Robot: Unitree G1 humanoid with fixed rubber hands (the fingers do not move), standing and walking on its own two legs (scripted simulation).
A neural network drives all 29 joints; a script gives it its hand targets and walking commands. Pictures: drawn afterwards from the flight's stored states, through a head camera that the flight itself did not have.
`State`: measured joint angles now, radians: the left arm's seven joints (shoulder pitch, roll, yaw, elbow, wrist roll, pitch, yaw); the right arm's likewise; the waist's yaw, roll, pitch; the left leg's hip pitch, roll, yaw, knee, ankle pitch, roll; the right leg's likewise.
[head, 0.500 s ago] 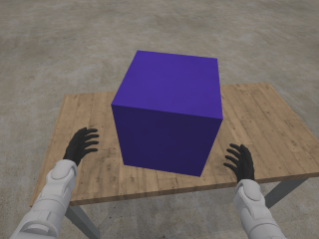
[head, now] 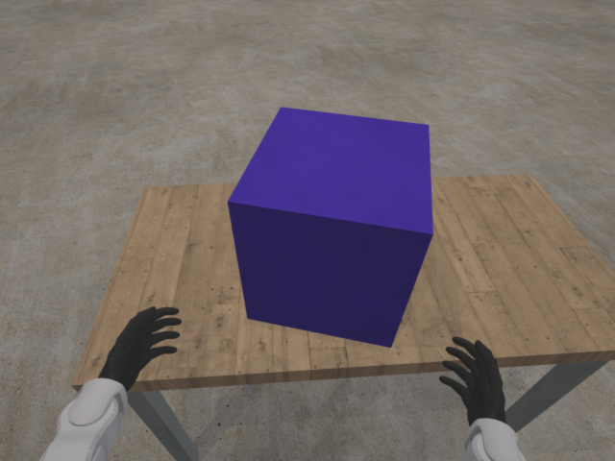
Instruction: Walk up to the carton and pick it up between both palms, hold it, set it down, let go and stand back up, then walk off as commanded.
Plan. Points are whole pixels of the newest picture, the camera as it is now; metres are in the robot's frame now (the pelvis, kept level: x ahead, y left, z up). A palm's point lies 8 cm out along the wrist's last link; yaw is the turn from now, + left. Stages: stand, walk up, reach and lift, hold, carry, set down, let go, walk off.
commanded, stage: set down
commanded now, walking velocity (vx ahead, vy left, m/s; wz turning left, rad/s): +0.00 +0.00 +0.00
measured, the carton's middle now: (334, 225) +0.49 +0.00 +0.02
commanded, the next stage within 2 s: let go in 1.94 s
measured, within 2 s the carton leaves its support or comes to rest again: neither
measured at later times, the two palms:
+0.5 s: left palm (131, 391) +0.20 +0.26 -0.01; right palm (486, 419) +0.20 -0.19 -0.02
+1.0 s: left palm (157, 409) +0.19 +0.22 -0.03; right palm (491, 427) +0.19 -0.21 -0.04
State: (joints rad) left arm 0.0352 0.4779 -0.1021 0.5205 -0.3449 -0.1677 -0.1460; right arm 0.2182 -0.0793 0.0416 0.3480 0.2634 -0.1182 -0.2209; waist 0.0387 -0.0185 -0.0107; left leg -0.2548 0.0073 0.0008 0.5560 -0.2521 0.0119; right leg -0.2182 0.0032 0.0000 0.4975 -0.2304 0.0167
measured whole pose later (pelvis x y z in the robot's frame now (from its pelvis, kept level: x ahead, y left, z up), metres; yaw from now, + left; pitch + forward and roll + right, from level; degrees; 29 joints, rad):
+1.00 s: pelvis +0.02 -0.02 +0.01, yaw +0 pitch -4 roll +1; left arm 0.22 0.36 -0.07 0.41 -0.20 -0.02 -0.12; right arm 0.31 -0.08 0.04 0.36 0.10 -0.09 -0.14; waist 0.05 0.00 0.03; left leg -0.14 0.01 0.00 0.44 -0.23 -0.02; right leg -0.15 0.00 0.00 0.48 -0.26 -0.01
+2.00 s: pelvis +0.03 -0.02 +0.01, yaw +0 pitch -3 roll +1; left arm 0.22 0.24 -0.07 0.47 -0.06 0.15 -0.01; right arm 0.23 -0.13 0.01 0.65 0.01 -0.13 -0.01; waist 0.04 0.00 0.03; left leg -0.14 0.01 0.00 0.43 -0.23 -0.02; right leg -0.15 0.00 0.00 0.47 -0.26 -0.01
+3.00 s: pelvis +0.03 -0.02 +0.01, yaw +0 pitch -3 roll +1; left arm 0.22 0.37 -0.07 0.83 -0.01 -0.01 0.00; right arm 0.21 -0.33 0.01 0.73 0.00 -0.02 0.02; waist 0.03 0.01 0.03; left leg -0.15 0.01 0.00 0.44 -0.24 -0.01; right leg -0.15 0.00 0.00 0.47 -0.27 -0.01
